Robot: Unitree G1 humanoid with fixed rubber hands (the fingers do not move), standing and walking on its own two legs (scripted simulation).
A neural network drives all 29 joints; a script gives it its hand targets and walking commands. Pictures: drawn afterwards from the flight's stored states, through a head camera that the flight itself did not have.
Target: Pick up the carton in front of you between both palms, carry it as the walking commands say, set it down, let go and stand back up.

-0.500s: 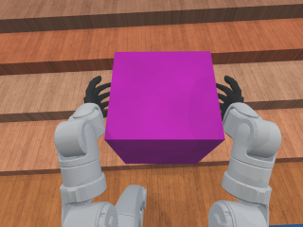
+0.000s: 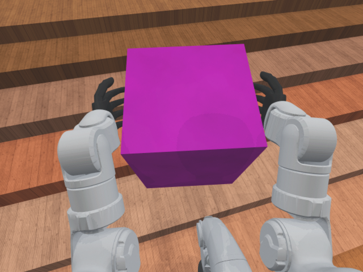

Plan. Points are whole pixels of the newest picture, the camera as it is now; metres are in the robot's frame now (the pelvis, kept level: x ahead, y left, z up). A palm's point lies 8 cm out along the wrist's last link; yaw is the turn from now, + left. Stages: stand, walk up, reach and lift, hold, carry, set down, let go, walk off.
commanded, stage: carry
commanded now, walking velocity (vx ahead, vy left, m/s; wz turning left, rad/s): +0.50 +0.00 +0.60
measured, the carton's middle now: (188, 126) +0.39 -0.06 +0.12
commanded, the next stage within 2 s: none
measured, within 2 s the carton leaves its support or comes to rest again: neither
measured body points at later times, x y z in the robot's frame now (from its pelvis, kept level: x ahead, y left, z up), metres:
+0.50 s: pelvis +0.29 -0.03 +0.10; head +0.33 -0.03 +0.55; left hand +0.58 +0.25 +0.25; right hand +0.70 -0.03 +0.25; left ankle +0.32 +0.12 -0.41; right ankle +0.26 -0.14 -0.64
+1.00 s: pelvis +0.55 +0.12 +0.20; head +0.60 +0.14 +0.64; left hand +0.92 +0.29 +0.35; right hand +0.93 -0.01 +0.37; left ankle +0.54 +0.20 -0.54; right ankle +0.61 +0.01 -0.30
